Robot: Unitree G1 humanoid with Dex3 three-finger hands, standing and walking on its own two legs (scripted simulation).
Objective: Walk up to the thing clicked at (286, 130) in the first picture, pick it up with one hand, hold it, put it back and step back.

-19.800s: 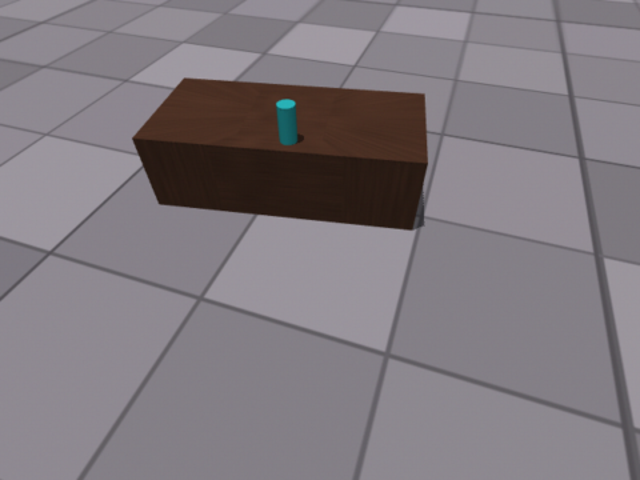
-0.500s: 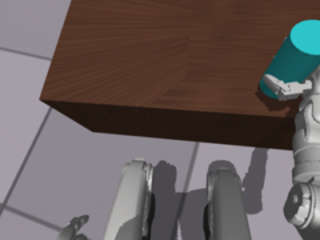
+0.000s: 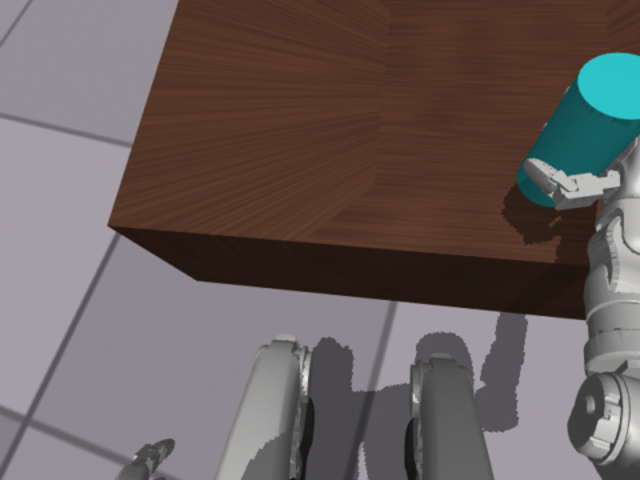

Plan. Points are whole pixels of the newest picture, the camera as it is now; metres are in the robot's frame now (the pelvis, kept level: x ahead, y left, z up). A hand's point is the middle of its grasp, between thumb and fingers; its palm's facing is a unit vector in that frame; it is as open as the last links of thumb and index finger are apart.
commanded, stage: settle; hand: right
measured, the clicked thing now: (579, 141) +0.51 -0.22 +0.03
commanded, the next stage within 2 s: lift in 0.38 s
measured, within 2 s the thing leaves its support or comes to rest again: neither
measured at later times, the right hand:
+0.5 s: hand (590, 141) +0.50 -0.22 +0.04, palm faces +0.18 +0.98 -0.02, open 10.1 cm
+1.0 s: hand (634, 121) +0.47 -0.21 +0.11, palm faces +0.21 +0.98 -0.02, open 10.1 cm
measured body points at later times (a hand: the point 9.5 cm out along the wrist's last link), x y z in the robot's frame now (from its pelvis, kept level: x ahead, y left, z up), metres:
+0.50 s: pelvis +0.01 +0.00 +0.03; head +0.19 -0.03 +0.44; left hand +0.10 +0.27 -0.09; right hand +0.48 -0.27 +0.04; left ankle +0.08 +0.14 -0.47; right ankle +0.06 -0.13 -0.47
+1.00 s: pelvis +0.02 +0.00 +0.09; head +0.18 -0.03 +0.52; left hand +0.13 +0.26 -0.03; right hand +0.45 -0.26 +0.12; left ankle +0.08 +0.14 -0.47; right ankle +0.06 -0.13 -0.47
